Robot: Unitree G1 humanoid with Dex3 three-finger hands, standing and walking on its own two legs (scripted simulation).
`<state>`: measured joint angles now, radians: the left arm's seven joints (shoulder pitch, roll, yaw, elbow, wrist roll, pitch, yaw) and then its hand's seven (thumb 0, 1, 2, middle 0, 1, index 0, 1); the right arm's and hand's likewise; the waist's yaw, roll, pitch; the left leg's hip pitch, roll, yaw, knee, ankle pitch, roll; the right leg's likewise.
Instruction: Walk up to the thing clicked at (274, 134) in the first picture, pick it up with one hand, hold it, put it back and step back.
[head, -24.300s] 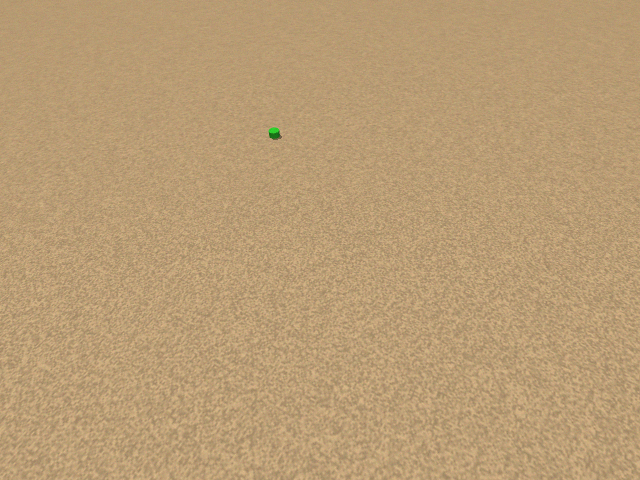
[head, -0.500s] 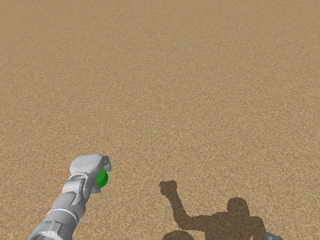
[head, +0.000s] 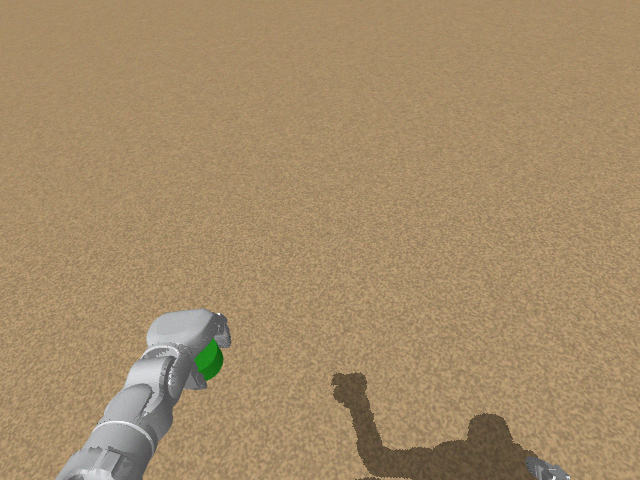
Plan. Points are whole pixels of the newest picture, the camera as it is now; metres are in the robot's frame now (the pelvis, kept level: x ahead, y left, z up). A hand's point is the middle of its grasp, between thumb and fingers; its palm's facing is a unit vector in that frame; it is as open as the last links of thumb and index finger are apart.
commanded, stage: hold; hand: left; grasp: from above
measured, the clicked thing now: (200, 357) +0.33 +0.23 -0.07
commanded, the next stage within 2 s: crouch in 1.28 s
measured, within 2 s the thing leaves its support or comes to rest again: neither
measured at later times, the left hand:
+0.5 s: hand (197, 368) +0.29 +0.21 -0.03, palm faces -0.44 -0.06 -0.90, open 8.1 cm
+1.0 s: hand (191, 370) +0.28 +0.21 -0.02, palm faces -0.45 -0.06 -0.89, open 8.1 cm
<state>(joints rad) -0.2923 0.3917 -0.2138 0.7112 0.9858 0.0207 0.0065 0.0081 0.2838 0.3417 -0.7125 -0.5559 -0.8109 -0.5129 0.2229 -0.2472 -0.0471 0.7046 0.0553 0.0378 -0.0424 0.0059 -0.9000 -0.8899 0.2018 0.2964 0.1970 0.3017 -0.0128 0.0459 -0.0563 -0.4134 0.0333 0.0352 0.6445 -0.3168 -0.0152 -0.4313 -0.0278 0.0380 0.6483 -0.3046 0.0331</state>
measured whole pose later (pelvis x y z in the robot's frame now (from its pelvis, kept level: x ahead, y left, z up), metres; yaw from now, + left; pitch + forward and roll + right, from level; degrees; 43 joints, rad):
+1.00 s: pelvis -0.01 -0.01 +0.01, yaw +0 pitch +1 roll +1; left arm -0.24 0.40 -0.22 0.61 0.97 0.01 -0.06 0.01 0.27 0.39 -0.69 -0.59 -0.78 -0.55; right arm 0.17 -0.25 -0.03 0.67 0.07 0.07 -0.06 0.01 -0.91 -0.89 0.20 0.30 0.20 0.30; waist 0.01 0.05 -0.01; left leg -0.27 0.03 0.04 0.49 -0.24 -0.02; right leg -0.30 -0.03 0.04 0.52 -0.24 0.02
